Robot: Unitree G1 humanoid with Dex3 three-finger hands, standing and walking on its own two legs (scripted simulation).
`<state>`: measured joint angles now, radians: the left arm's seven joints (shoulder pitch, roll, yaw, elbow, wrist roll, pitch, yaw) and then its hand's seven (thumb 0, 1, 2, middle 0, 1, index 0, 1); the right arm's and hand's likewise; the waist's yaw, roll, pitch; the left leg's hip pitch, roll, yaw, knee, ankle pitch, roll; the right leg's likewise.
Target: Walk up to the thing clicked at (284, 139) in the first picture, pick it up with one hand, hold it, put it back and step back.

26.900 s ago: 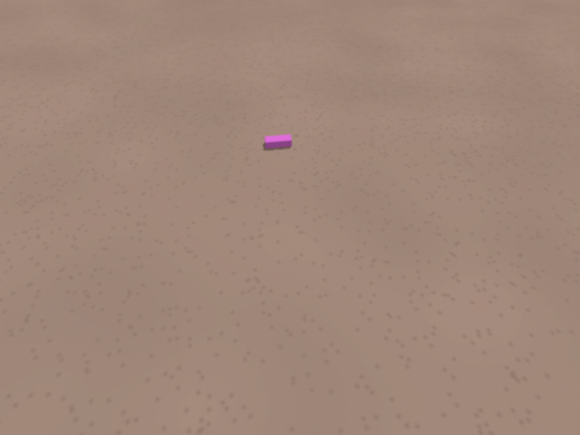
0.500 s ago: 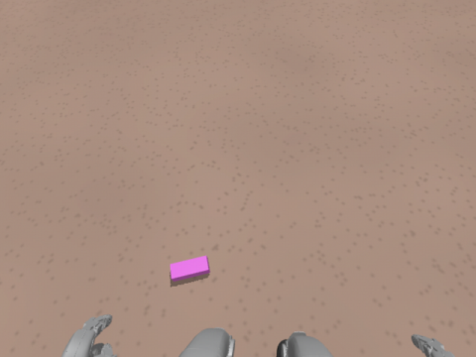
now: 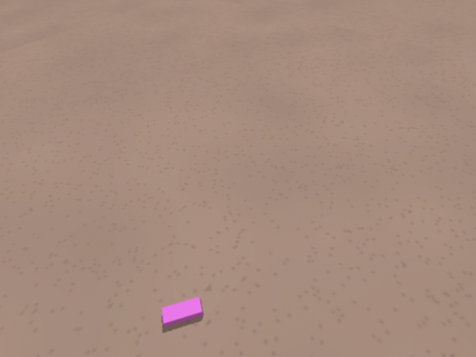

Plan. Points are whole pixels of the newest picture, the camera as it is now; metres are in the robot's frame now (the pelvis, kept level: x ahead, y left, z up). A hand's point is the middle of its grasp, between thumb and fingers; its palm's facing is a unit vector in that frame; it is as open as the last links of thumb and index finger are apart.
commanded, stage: walk up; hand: left
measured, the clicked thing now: (182, 311) +0.46 +0.28 -0.73
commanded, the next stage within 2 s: stand in 1.36 s
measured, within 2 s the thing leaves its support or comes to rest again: neither
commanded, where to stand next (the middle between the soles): +0.07 +0.02 m, yaw +2 degrees
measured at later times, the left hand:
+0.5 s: hand out of the picture +0.10 +0.33 -0.16, palm faces -0.07 -0.94 -0.33, open 7.4 cm
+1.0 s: hand out of the picture +0.17 +0.28 -0.14, palm faces -0.06 -0.94 -0.34, open 7.4 cm
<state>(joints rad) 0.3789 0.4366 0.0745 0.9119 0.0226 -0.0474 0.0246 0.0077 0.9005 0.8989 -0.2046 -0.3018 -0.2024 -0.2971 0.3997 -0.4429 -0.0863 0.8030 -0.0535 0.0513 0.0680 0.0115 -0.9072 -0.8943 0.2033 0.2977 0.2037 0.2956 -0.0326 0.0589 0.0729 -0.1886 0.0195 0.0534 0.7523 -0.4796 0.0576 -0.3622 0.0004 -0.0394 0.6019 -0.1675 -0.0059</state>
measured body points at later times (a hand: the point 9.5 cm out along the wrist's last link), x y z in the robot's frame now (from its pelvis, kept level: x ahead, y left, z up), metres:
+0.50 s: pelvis +0.04 +0.06 +0.01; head +0.06 +0.09 +0.45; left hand +0.11 +0.38 -0.14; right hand +0.08 -0.27 -0.08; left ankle +0.07 +0.17 -0.72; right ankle +0.07 -0.10 -0.69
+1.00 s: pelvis +0.06 +0.02 +0.00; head +0.07 +0.02 +0.45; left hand +0.17 +0.33 -0.12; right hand +0.11 -0.30 -0.11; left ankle +0.08 +0.17 -0.72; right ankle +0.07 -0.11 -0.72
